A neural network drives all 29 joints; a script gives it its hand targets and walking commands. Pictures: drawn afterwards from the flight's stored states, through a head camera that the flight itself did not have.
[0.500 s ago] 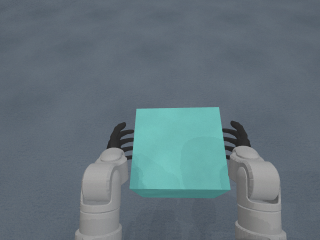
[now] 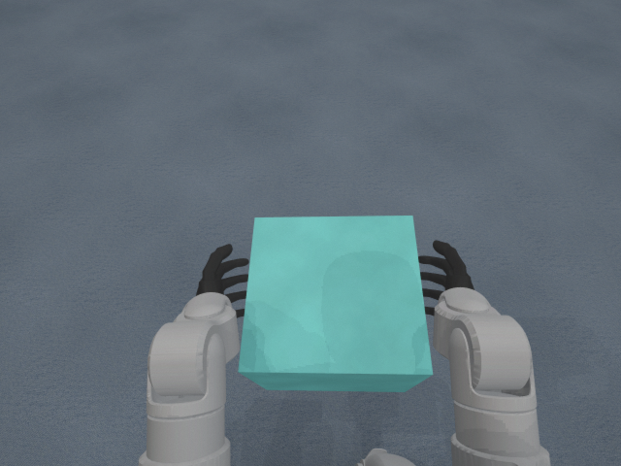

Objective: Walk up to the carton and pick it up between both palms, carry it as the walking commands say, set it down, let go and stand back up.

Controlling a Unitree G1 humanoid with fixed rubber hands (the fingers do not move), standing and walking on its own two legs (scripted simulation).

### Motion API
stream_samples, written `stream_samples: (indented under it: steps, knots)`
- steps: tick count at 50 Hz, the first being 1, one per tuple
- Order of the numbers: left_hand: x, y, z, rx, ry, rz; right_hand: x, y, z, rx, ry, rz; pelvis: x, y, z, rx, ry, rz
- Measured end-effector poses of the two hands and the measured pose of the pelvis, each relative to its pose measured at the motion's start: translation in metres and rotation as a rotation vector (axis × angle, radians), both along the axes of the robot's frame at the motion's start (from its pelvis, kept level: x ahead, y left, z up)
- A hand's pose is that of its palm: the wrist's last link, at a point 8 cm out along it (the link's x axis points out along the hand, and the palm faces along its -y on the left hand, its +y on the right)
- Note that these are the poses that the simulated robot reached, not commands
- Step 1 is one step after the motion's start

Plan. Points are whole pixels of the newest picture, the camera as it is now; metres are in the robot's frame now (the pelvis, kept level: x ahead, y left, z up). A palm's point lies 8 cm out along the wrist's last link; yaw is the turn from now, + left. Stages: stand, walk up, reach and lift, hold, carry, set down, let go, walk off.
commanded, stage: carry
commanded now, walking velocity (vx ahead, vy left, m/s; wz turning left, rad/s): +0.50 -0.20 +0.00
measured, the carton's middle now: (333, 309) +0.31 +0.00 +0.00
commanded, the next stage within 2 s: none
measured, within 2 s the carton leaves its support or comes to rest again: neither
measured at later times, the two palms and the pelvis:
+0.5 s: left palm (295, 133) +0.54 +0.06 +0.12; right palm (475, 137) +0.56 -0.22 +0.11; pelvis +0.27 -0.08 +0.02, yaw +3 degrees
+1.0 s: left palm (301, 108) +0.66 +0.05 +0.08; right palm (457, 104) +0.67 -0.22 +0.09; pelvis +0.37 -0.08 +0.00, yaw +1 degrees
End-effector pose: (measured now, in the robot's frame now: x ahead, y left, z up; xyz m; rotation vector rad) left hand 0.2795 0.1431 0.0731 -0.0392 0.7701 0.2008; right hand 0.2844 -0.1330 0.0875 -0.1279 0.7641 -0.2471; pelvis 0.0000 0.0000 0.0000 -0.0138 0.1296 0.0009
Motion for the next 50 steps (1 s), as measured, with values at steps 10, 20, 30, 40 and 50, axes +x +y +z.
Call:
stream_samples:
  steps: [10,20,30,40,50]
  knots:
    - [0.137,-0.065,0.024,0.067,-0.063,-0.020,0.142,-0.066,0.007,0.076,-0.069,-0.019,0.139,-0.057,0.002,0.044,-0.008,0.029]
    - [0.224,-0.082,0.044,0.101,-0.058,0.015,0.233,-0.082,0.019,0.106,-0.075,0.013,0.229,-0.080,0.019,0.083,-0.036,0.041]
    - [0.301,-0.076,0.030,0.070,-0.065,0.006,0.309,-0.077,0.015,0.085,-0.091,0.002,0.307,-0.074,0.005,0.063,-0.044,0.037]
    - [0.351,-0.078,0.008,0.031,-0.012,0.022,0.360,-0.079,0.002,0.060,-0.041,0.013,0.350,-0.081,0.002,0.038,0.007,0.018]
    - [0.380,-0.088,0.011,0.042,-0.046,-0.020,0.387,-0.089,0.007,0.067,-0.089,-0.033,0.373,-0.081,0.002,0.038,0.035,0.020]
